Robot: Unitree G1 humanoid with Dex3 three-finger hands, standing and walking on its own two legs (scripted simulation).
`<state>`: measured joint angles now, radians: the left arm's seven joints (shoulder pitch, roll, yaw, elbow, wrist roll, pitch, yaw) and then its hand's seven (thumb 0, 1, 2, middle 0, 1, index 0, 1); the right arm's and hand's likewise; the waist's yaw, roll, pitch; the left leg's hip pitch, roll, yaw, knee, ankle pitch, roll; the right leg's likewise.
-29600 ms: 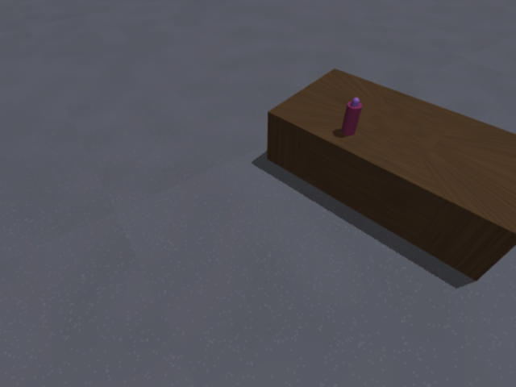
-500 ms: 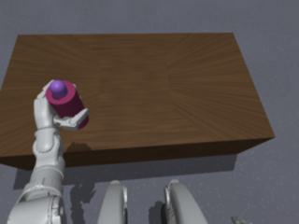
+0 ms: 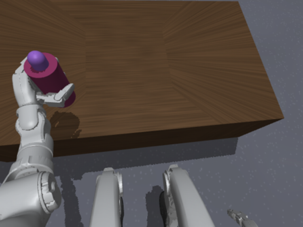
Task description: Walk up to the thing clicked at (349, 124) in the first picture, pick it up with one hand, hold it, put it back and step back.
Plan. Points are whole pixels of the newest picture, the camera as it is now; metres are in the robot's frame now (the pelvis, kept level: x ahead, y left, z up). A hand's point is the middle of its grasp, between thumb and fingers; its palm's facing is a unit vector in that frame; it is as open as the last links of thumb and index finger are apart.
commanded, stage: crouch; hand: left
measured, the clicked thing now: (51, 79) +0.48 +0.24 +0.00
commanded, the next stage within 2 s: lower in 0.18 s
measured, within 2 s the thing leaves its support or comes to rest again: rests again in 1.16 s
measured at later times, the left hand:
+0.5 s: hand (63, 85) +0.50 +0.23 -0.06, palm faces +0.25 -0.97 -0.04, open 9.4 cm
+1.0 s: hand (69, 94) +0.50 +0.23 -0.12, palm faces +0.23 -0.97 -0.05, open 9.4 cm
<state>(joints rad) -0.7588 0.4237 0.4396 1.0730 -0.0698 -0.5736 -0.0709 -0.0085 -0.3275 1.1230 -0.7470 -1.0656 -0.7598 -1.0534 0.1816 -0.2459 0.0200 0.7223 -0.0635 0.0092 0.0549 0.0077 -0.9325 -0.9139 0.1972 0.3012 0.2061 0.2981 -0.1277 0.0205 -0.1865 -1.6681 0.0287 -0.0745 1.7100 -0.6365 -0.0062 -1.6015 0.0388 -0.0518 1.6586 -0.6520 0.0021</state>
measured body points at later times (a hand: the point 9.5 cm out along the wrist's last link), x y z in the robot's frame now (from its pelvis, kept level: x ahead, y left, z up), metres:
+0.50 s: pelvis -0.01 -0.01 -0.05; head +0.20 +0.03 +0.35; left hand +0.48 +0.28 -0.06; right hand +0.05 -0.28 -0.17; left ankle +0.05 +0.12 -0.51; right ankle +0.05 -0.12 -0.51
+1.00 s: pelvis -0.03 -0.01 -0.11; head +0.19 +0.03 +0.28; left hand +0.49 +0.28 -0.11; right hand +0.02 -0.28 -0.23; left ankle +0.05 +0.12 -0.51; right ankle +0.05 -0.12 -0.51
